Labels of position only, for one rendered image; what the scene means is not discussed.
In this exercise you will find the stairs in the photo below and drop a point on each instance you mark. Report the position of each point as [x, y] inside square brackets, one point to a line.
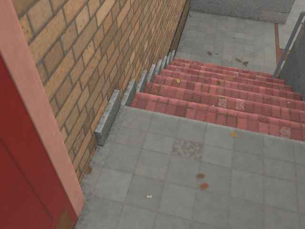
[228, 96]

